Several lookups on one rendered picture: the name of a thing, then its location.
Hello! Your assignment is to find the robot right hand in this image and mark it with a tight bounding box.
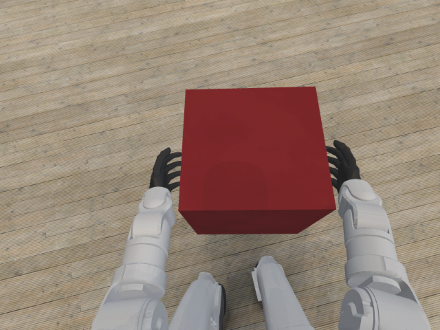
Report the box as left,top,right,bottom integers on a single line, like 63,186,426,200
326,140,361,194

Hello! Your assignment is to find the robot shin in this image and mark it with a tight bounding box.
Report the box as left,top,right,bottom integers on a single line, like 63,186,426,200
198,272,219,330
256,256,284,272

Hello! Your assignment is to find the robot right shin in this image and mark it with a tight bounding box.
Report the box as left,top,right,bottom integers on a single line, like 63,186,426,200
256,256,284,272

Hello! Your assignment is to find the carton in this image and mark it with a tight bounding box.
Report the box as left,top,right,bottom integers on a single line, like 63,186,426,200
178,87,336,234

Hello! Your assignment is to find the robot left upper arm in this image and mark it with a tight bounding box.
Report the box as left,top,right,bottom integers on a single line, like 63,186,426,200
92,297,168,330

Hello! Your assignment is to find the robot left forearm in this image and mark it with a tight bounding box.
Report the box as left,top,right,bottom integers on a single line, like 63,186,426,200
91,187,176,330

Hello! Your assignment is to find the robot right upper arm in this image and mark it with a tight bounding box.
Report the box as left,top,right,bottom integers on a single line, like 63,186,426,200
338,286,430,330

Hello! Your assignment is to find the robot left hand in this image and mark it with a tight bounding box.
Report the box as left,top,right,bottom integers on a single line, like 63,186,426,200
149,147,182,192

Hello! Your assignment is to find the robot right forearm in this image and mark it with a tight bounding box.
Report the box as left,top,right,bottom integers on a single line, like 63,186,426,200
338,179,431,330

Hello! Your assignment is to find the robot left shin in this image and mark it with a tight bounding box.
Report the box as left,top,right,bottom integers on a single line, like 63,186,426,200
198,272,219,330

